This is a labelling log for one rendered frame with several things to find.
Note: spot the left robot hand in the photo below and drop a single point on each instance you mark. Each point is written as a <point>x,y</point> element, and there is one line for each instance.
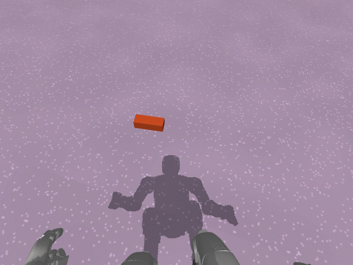
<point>41,250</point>

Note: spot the carton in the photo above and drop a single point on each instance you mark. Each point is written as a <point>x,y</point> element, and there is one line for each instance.
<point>148,122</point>

